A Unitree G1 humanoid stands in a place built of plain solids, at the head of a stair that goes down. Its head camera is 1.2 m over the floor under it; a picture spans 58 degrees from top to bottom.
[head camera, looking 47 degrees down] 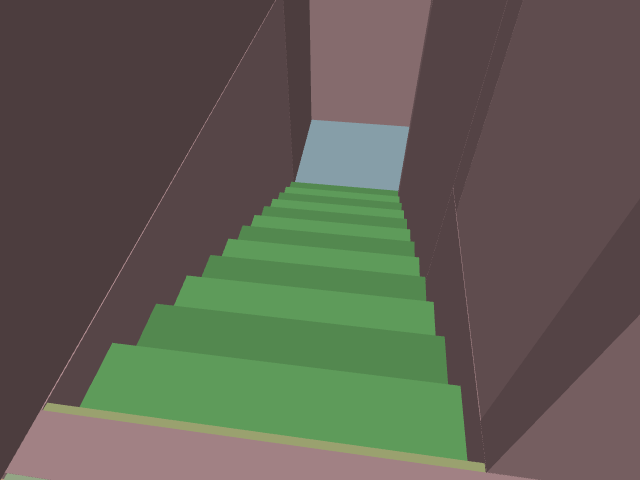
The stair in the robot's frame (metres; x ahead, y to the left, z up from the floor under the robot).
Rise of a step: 0.16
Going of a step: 0.28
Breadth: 1.20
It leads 8 degrees to the right of straight ahead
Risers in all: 13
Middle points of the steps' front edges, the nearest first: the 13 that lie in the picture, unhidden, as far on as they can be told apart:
0.42 0.17 0.00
0.70 0.14 -0.16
0.97 0.10 -0.32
1.25 0.06 -0.48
1.53 0.03 -0.64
1.81 -0.01 -0.80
2.08 -0.05 -0.97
2.36 -0.09 -1.13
2.64 -0.12 -1.29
2.92 -0.16 -1.45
3.19 -0.20 -1.61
3.47 -0.23 -1.77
3.75 -0.27 -1.94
